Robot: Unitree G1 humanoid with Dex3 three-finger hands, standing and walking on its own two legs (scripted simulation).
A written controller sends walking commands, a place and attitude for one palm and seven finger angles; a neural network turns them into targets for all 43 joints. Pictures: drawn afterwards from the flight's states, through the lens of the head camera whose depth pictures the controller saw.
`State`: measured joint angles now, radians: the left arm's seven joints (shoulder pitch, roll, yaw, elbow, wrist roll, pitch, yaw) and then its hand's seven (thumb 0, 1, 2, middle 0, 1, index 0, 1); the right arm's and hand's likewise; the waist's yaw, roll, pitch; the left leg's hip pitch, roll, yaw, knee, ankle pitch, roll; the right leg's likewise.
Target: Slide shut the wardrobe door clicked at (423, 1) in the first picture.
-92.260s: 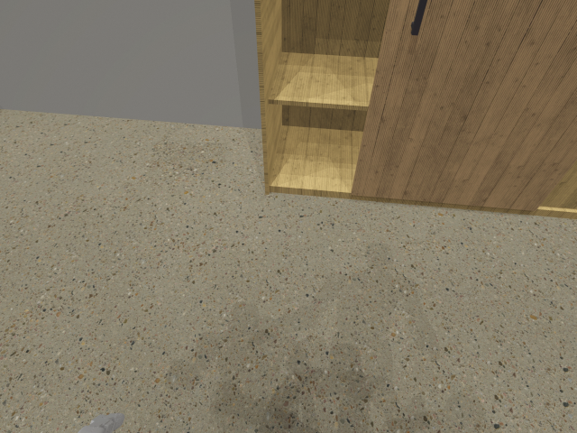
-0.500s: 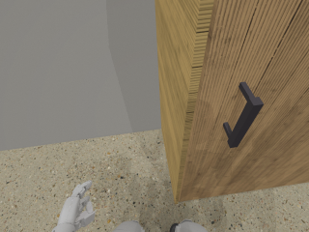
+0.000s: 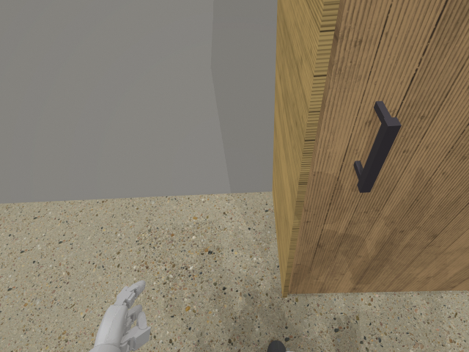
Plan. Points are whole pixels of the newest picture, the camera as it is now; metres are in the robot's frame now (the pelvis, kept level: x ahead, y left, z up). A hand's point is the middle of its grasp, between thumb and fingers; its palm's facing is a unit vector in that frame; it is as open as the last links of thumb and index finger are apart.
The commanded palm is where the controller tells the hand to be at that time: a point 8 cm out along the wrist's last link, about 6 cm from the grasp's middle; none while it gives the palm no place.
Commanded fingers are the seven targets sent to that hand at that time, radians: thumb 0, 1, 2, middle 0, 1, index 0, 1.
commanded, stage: stop stepping back and stand still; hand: right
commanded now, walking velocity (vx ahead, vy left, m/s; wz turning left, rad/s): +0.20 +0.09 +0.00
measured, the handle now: (372, 150) +0.42 -0.20 +0.12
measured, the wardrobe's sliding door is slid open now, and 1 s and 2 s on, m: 0.00 0.00 0.00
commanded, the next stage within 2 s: let the arm hang, fingers relaxed in 1.06 s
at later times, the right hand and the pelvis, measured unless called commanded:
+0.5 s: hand out of the picture +0.13 -0.29 +0.18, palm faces +0.44 +0.78 -0.44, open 7.4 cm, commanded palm +0.08 -0.33 +0.18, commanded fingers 0.00 -0.90 -0.90 0.20 0.30 0.20 0.30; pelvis -0.06 -0.03 +0.00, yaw +0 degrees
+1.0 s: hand out of the picture +0.16 -0.33 +0.16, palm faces +0.44 +0.77 -0.46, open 7.4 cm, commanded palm +0.10 -0.36 +0.18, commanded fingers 0.00 -0.90 -0.90 0.20 0.30 0.20 0.30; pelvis -0.04 -0.06 +0.00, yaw +0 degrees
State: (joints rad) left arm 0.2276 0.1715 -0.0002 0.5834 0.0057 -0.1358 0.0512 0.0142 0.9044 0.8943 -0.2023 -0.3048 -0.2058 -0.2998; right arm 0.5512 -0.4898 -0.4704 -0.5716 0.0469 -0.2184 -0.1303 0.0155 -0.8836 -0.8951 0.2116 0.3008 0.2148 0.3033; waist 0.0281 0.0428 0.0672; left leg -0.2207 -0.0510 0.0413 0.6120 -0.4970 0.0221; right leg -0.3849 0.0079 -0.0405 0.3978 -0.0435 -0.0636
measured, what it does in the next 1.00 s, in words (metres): steps on the spot: right foot, then left foot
